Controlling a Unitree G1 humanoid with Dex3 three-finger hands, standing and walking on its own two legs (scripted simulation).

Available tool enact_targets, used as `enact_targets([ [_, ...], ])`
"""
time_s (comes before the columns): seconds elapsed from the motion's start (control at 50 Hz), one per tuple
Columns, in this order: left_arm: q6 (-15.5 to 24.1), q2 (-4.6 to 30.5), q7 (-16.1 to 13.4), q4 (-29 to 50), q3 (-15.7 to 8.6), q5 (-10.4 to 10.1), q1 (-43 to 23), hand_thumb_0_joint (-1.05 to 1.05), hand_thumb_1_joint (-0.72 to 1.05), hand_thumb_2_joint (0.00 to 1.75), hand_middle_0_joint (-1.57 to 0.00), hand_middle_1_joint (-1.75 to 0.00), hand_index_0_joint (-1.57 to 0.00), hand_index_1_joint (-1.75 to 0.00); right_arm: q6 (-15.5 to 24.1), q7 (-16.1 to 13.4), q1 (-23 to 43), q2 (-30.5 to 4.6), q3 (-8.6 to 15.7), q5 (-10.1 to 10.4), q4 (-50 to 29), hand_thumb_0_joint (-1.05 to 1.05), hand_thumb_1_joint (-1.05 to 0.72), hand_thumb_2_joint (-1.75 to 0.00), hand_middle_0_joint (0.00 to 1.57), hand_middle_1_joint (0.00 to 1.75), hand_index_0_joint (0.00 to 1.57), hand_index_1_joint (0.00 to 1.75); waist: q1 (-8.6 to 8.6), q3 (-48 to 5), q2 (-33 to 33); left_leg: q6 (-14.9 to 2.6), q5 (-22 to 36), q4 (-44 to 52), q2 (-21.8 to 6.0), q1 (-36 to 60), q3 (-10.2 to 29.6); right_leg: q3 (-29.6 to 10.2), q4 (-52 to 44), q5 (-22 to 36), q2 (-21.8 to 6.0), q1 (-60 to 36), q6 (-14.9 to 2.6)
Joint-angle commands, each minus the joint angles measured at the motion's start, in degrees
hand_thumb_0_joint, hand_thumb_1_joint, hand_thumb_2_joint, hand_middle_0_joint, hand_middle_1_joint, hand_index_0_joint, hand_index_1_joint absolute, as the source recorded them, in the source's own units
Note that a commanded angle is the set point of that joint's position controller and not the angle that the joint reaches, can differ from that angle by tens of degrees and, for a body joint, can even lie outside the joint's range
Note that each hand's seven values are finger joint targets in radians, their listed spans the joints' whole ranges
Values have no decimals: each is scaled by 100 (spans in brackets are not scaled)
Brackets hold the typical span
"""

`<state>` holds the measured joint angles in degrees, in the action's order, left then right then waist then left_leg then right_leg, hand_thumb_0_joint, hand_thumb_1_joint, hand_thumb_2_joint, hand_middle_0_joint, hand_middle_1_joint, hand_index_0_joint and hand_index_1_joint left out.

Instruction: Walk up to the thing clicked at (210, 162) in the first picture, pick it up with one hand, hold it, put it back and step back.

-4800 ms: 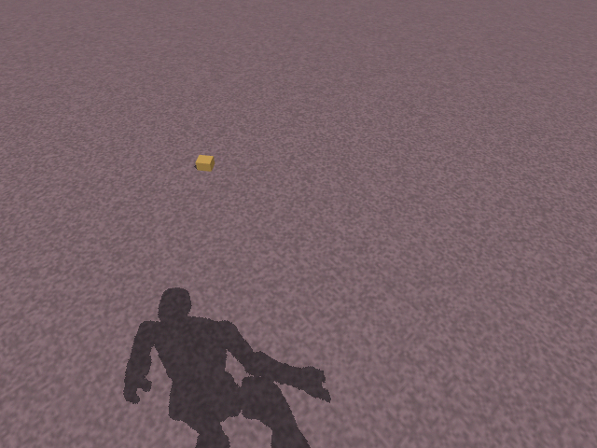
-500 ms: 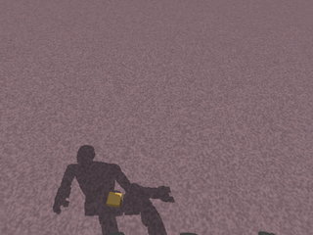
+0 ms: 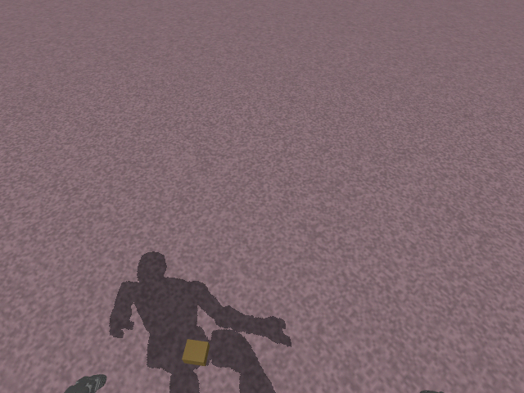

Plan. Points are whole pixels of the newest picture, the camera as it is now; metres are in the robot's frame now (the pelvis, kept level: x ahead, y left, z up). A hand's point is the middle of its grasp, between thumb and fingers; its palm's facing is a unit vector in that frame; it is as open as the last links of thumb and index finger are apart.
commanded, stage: walk up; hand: left
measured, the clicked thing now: (196, 352) +0.38 +0.22 -0.75
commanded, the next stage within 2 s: stand in 0.76 s
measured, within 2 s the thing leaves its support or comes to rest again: neither
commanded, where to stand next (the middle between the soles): +0.04 +0.01 m, yaw +1 degrees
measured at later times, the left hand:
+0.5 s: hand out of the picture +0.08 +0.26 -0.15, palm faces +0.00 -0.95 -0.33, open 7.4 cm
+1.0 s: hand out of the picture +0.08 +0.26 -0.15, palm faces -0.01 -0.94 -0.34, open 7.4 cm
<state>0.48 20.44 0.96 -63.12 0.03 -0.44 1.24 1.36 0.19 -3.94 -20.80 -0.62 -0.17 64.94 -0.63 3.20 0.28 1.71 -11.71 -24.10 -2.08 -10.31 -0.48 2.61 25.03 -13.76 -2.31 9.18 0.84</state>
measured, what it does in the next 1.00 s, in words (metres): stands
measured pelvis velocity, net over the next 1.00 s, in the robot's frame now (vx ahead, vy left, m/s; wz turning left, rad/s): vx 0.00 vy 0.01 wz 0.01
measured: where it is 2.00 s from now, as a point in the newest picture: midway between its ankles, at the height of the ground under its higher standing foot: outside the picture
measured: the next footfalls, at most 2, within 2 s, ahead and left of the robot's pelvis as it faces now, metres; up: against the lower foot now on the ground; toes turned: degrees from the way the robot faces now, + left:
none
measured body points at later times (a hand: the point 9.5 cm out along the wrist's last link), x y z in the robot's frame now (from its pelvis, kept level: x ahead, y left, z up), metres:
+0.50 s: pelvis +0.01 +0.00 +0.01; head +0.02 +0.00 +0.45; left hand +0.08 +0.31 -0.13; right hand +0.09 -0.30 -0.13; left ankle +0.01 +0.14 -0.74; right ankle +0.00 -0.13 -0.74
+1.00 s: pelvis +0.00 +0.01 +0.01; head +0.01 +0.01 +0.46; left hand +0.08 +0.31 -0.12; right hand +0.09 -0.29 -0.13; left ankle +0.01 +0.14 -0.74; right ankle +0.00 -0.13 -0.74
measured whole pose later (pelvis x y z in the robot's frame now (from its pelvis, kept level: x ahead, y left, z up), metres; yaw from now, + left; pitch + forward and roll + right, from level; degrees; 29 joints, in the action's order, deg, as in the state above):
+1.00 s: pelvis +0.00 +0.01 +0.01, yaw +0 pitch -2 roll +0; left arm 0.6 20.1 0.7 -66.0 -0.6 0.4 4.9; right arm 0.4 0.3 -4.4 -20.0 0.1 -0.8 66.0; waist -0.3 2.5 -0.1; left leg 1.4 -8.7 -17.9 -1.5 -7.0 -0.4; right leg 3.0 18.3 -10.6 -2.7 5.4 1.5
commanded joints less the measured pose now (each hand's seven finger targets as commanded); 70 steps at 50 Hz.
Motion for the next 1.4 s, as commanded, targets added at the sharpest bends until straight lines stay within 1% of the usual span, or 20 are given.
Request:
enact_targets([
  [0.0, 72, 1231, -80, 159, -257, 35, -173, 0, 90, 90, -20, -30, -20, -30, 134, -62, 307, -1281, 233, 16, -237, 0, -90, -90, 20, 30, 20, 30, 84, -593, -53, -295, 978, 517, -534, 223, 432, -502, -687, 878, -538, -238, -217],
  [0.14, 87, 1212, -65, 67, -282, 63, -210, 0, 90, 90, -20, -30, -20, -30, 139, -65, 275, -1252, 232, 12, -191, 0, -90, -90, 20, 30, 20, 30, 50, -744, 0, -275, 1110, 598, -532, 345, 388, -489, -807, 1083, -574, -435, -187],
  [0.28, 79, 1198, -67, 36, -298, 72, -175, 0, 90, 90, -20, -30, -20, -30, 114, -65, 278, -1249, 238, -1, -205, 0, -90, -90, 20, 30, 20, 30, 32, -610, -54, -249, 976, 672, -516, 302, 392, -477, -887, 977, -551, -356, -170],
  [0.38, 77, 1158, -76, 17, -307, 71, -51, 0, 90, 90, -20, -30, -20, -30, 98, -71, 231, -1230, 254, 8, -195, 0, -90, -90, 20, 30, 20, 30, 47, -650, 7, -264, 1064, 648, -536, 397, 410, -456, -922, 934, -533, -362, -164],
  [0.42, 77, 1165, -73, 23, -305, 77, -33, 0, 90, 90, -20, -30, -20, -30, 94, -69, 256, -1225, 247, 6, -207, 0, -90, -90, 20, 30, 20, 30, 50, -600, -23, -264, 936, 693, -512, 345, 427, -460, -932, 908, -546, -382, -150],
  [0.5, 77, 1164, -85, 30, -326, 86, -12, 0, 90, 90, -20, -30, -20, -30, 85, -71, 197, -1196, 264, -6, -211, 0, -90, -90, 20, 30, 20, 30, 33, -614, 31, -253, 1054, 691, -525, 371, 426, -427, -933, 941, -531, -400, -151],
  [0.72, 57, 1109, -83, 74, -330, 88, 98, 0, 90, 90, -20, -30, -20, -30, 99, -79, 156, -1161, 278, -15, -222, 0, -90, -90, 20, 30, 20, 30, 69, -549, -51, -253, 987, 797, -524, 302, 465, -409, -905, 824, -516, -424, -149],
  [0.74, 90, 1156, -104, 75, -302, 97, 113, 0, 90, 90, -20, -30, -20, -30, 85, -80, 329, -1191, 289, -48, -253, 0, -90, -90, 20, 30, 20, 30, 98, -523, -169, -236, 1384, 750, -614, 406, 475, -459, -915, 1134, -605, -379, -144],
  [0.76, 102, 1159, -112, 70, -304, 88, 103, 0, 90, 90, -20, -30, -20, -30, 81, -79, 217, -1163, 283, -48, -243, 0, -90, -90, 20, 30, 20, 30, 57, -559, -166, -205, 1365, 781, -592, 342, 465, -456, -925, 1084, -606, -438, -134],
  [0.84, 115, 1141, -122, 46, -292, 84, 125, 0, 90, 90, -20, -30, -20, -30, 61, -68, 240, -1172, 284, -27, -233, 0, -90, -90, 20, 30, 20, 30, 76, -551, -79, -217, 1258, 812, -602, 401, 482, -439, -938, 1075, -607, -479, -124],
  [0.88, 117, 1148, -122, 42, -278, 88, 155, 0, 90, 90, -20, -30, -20, -30, 53, -56, 257, -1173, 285, -27, -236, 0, -90, -90, 20, 30, 20, 30, 73, -527, -58, -205, 1167, 855, -585, 436, 482, -415, -978, 906, -570, -368, -113],
  [0.92, 116, 1170, -123, 48, -279, 79, 90, 0, 90, 90, -20, -30, -20, -30, 44, -55, 222, -1173, 283, -31, -229, 0, -90, -90, 20, 30, 20, 30, 50, -460, -73, -205, 912, 877, -568, 338, 470, -460, -1012, 738, -594, -395, -126],
  [1.04, 111, 1189, -122, 52, -263, 88, 129, 0, 90, 90, -20, -30, -20, -30, 29, -33, 215, -1173, 280, -36, -213, 0, -90, -90, 20, 30, 20, 30, 46, -379, -29, -201, 568, 941, -540, 284, 507, -463, -1043, 505, -587, -272, -125],
  [1.06, 115, 1179, -116, 55, -259, 100, 154, 0, 90, 90, -20, -30, -20, -30, 31, -34, 190, -1186, 282, -34, -217, 0, -90, -90, 20, 30, 20, 30, 41, -453, -34, -228, 619, 902, -570, 357, 488, -476, -1044, 590, -615, -306, -141],
  [1.08, 124, 1210, -124, 61, -257, 97, 152, 0, 90, 90, -20, -30, -20, -30, 36, -30, 194, -1160, 280, -36, -224, 0, -90, -90, 20, 30, 20, 30, 50, -451, 52, -216, 890, 904, -591, 358, 526, -455, -1019, 715, -600, -311, -136],
  [1.12, 125, 1200, -126, 62, -253, 95, 168, 0, 90, 90, -20, -30, -20, -30, 40, -30, 199, -1158, 276, -31, -230, 0, -90, -90, 20, 30, 20, 30, 42, -479, 37, -200, 958, 849, -573, 423, 498, -448, -1013, 793, -597, -297, -128],
  [1.2, 133, 1218, -130, 70, -255, 85, 196, 0, 90, 90, -20, -30, -20, -30, 29, -27, 151, -1161, 258, -33, -217, 0, -90, -90, 20, 30, 20, 30, 44, -481, -5, -222, 879, 840, -578, 388, 485, -475, -1027, 857, -619, -362, -131],
  [1.24, 112, 1207, -124, 62, -262, 77, 172, 0, 90, 90, -20, -30, -20, -30, 27, -33, 141, -1184, 256, -35, -215, 0, -90, -90, 20, 30, 20, 30, 44, -446, -43, -205, 675, 895, -539, 314, 470, -481, -1035, 647, -602, -327, -135],
  [1.34, 121, 1241, -128, 76, -260, 81, 230, 0, 90, 90, -20, -30, -20, -30, 32, -39, 140, -1164, 256, -34, -227, 0, -90, -90, 20, 30, 20, 30, 59, -521, -5, -204, 1114, 818, -593, 477, 479, -475, -980, 925, -611, -324, -154],
  [1.38, 119, 1195, -129, 69, -249, 77, 224, 0, 90, 90, -20, -30, -20, -30, 32, -45, 123, -1183, 247, -34, -219, 0, -90, -90, 20, 30, 20, 30, 63, -466, -95, -192, 1085, 822, -572, 369, 473, -468, -991, 974, -608, -390, -141],
])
